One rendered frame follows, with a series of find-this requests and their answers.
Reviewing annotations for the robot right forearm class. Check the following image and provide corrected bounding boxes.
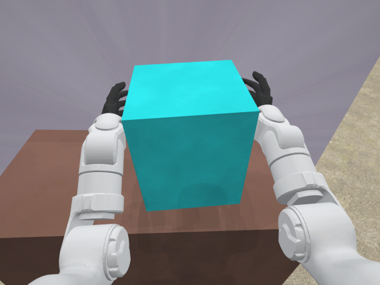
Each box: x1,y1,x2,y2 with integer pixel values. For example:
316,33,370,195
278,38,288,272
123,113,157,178
254,104,357,248

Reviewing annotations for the left robot hand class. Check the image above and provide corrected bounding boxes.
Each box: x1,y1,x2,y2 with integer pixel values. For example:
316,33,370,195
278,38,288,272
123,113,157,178
102,82,128,116

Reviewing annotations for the carton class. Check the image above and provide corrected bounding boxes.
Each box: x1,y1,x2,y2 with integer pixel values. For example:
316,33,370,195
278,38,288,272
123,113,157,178
121,60,259,211

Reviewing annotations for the robot right upper arm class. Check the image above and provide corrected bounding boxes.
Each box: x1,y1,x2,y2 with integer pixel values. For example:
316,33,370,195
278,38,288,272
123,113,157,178
278,202,380,285

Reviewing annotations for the robot left upper arm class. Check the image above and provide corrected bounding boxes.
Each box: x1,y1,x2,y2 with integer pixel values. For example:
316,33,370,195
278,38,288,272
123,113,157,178
28,224,131,285

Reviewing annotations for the robot left forearm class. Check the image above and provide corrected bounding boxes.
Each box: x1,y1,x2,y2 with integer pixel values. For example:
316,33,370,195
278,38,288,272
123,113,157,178
59,113,126,270

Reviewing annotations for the pedestal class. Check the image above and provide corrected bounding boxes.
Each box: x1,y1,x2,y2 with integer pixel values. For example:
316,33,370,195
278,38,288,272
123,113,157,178
0,129,300,285

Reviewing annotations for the right robot hand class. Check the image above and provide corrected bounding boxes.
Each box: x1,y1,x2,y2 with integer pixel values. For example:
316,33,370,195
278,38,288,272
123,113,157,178
242,71,273,107

